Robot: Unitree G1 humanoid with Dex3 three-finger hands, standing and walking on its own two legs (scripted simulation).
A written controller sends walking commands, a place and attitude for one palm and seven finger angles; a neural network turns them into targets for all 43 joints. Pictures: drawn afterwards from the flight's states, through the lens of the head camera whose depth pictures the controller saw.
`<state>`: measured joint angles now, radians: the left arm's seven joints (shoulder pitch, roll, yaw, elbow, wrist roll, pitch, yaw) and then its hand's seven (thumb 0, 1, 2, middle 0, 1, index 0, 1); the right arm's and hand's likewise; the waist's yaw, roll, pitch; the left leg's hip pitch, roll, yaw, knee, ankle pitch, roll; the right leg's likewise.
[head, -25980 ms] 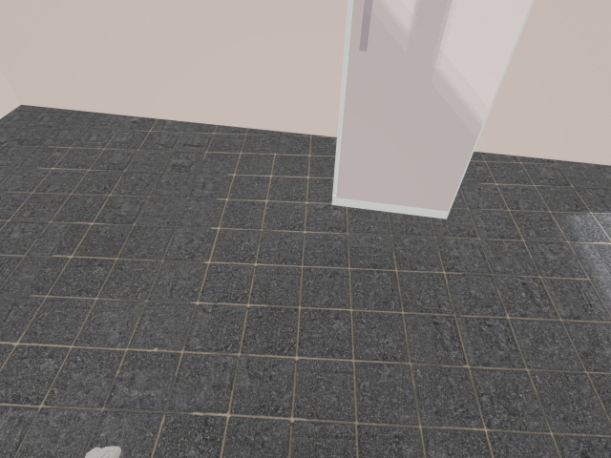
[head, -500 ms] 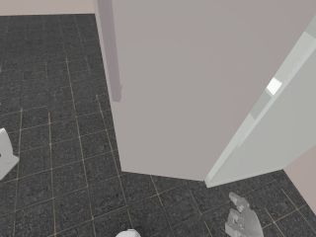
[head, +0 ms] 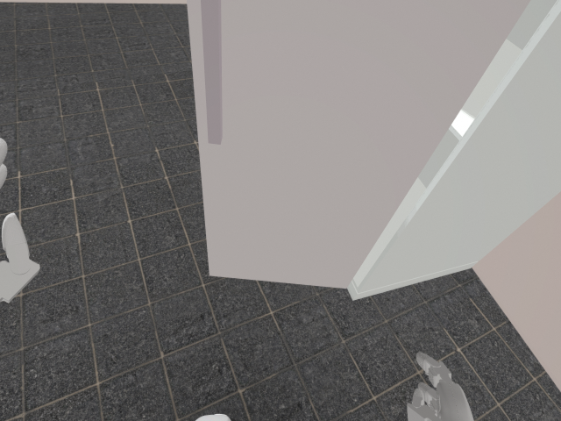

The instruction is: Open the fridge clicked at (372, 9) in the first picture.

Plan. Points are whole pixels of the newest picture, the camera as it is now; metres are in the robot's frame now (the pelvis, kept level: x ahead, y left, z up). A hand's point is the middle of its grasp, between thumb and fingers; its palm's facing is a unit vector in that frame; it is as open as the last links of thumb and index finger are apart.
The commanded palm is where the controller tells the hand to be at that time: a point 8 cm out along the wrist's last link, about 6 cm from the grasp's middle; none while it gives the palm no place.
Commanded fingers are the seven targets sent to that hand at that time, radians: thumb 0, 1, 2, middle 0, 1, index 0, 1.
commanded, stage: stop stepping back and stand still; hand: left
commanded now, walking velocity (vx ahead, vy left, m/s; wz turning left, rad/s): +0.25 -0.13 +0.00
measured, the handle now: (215, 47) +0.61 +0.17 +0.19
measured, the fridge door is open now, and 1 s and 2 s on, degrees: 70 70 70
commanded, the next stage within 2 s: let the arm hang, fingers relaxed in 0.62 s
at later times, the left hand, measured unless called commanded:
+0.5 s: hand out of the picture +0.14 +0.29 +0.16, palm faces +0.47 -0.81 -0.35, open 7.4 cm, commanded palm +0.07 +0.32 +0.18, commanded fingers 0.00 0.90 0.90 -0.20 -0.30 -0.20 -0.30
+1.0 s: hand out of the picture +0.03 +0.18 -0.16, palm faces +0.05 -0.98 -0.17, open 7.3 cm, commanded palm none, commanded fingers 0.00 0.90 0.90 -0.20 -0.30 -0.20 -0.30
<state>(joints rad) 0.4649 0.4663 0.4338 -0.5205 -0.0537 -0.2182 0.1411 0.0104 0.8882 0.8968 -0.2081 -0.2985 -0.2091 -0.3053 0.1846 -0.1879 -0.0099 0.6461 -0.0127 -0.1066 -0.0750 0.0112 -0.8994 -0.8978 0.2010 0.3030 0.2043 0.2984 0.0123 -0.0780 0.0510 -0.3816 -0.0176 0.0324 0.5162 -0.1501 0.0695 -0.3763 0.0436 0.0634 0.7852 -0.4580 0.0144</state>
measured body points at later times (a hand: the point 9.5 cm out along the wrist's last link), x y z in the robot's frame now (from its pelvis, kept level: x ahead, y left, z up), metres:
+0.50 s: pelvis -0.07 +0.02 +0.00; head -0.09 +0.05 +0.45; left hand +0.11 +0.33 +0.18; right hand +0.07 -0.22 -0.07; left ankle -0.01 +0.12 -0.73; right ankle -0.09 -0.08 -0.70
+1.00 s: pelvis -0.05 +0.01 -0.01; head -0.03 +0.00 +0.44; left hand +0.02 +0.23 -0.15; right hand +0.06 -0.24 -0.15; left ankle -0.03 +0.14 -0.73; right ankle -0.05 -0.08 -0.73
